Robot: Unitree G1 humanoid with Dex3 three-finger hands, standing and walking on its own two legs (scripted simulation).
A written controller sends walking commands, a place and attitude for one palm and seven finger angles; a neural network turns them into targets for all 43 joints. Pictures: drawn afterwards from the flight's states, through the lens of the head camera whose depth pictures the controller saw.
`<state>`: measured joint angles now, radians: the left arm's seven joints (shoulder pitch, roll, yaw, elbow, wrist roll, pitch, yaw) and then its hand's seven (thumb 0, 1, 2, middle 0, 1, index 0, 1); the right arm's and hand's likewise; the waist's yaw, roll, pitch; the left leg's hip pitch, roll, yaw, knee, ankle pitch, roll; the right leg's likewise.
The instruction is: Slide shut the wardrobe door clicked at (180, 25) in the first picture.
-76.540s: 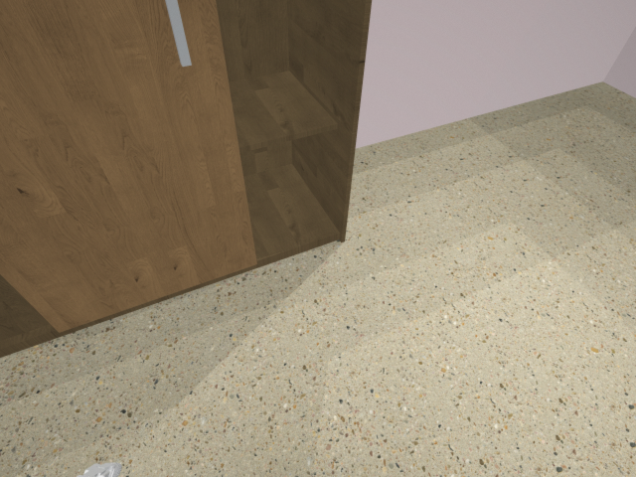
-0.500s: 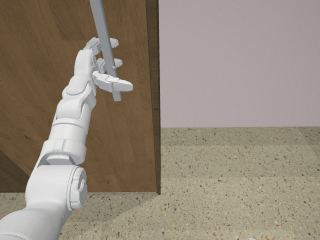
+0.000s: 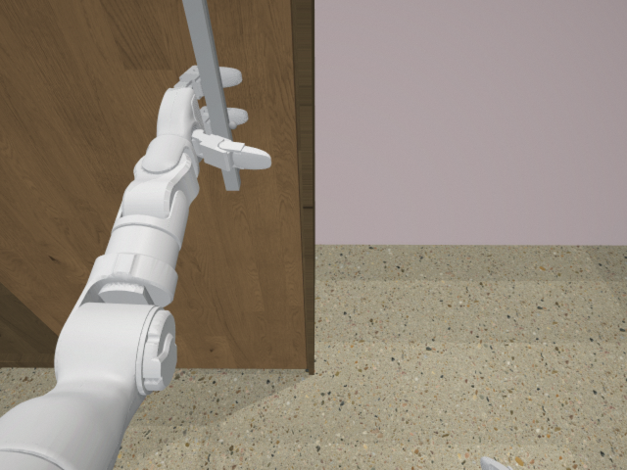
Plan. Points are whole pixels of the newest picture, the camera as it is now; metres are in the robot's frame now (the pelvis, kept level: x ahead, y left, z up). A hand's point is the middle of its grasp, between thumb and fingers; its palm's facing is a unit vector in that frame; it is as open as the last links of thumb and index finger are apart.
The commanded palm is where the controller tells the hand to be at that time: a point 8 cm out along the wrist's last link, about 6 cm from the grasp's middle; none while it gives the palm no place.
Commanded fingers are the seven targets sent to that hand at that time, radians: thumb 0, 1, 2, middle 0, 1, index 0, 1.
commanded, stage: slide the fingers in behind the handle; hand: left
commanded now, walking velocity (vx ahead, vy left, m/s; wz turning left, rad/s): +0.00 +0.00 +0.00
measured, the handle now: (217, 88) +0.52 +0.13 +0.24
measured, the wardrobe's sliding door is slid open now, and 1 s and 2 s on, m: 0.00 0.00 0.00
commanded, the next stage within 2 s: grip the handle and tug to test in 0.16 s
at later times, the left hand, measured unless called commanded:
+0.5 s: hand (219, 125) +0.47 +0.12 +0.22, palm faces +0.00 -1.00 +0.02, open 12.6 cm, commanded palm +0.44 +0.17 +0.22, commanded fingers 0.00 0.11 0.56 -0.37 -1.29 -0.37 -1.29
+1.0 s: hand (231, 124) +0.47 +0.11 +0.22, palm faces -0.01 -1.00 +0.01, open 5.4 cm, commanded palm +0.45 +0.17 +0.22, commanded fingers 0.00 0.90 0.90 -0.45 -1.40 -0.45 -1.40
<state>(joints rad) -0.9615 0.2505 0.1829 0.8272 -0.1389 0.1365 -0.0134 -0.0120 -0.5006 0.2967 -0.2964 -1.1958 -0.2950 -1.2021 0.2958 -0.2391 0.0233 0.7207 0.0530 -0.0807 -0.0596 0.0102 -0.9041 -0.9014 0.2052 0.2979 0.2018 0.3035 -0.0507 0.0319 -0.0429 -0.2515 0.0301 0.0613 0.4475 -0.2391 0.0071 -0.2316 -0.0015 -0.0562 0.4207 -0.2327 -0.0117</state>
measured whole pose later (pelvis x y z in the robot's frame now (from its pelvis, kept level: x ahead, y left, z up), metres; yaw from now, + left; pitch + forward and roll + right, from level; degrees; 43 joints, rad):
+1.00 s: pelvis +0.01 +0.01 +0.00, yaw +0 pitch +3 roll -1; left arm -0.93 0.23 0.18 0.77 -0.14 0.15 -0.01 0.01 0.73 0.83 -0.42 -1.37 -0.41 -1.37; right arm 0.29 -0.23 0.02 0.72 0.05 -0.07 -0.06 0.01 -0.90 -0.90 0.21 0.30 0.20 0.30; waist -0.05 0.03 -0.05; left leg -0.25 0.02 0.07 0.45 -0.25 0.02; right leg -0.23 -0.01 -0.05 0.42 -0.24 0.00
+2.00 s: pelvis +0.04 +0.00 +0.00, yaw +1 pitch +3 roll -1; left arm -0.75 0.17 0.15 0.38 -0.15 0.38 0.05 0.02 0.74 0.82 -0.36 -1.40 -0.37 -1.37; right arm 0.20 -0.24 0.00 0.67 0.05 0.00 -0.05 0.01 -0.90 -0.90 0.20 0.30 0.20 0.30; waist -0.01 0.04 -0.06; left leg -0.19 0.03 0.05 0.43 -0.29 0.00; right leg -0.16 0.00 -0.06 0.40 -0.28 -0.01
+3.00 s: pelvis +0.00 +0.00 -0.01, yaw -1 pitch +2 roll +1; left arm -0.91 0.27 0.06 0.68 -0.13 -0.02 0.09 -0.02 0.73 0.83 -0.41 -1.39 -0.27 -1.40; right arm 0.22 -0.21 0.00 0.71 0.03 -0.09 -0.07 0.01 -0.90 -0.90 0.21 0.30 0.20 0.30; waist -0.01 0.03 0.05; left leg -0.29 0.02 0.08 0.58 -0.32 0.02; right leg -0.34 -0.01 -0.02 0.71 -0.38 0.00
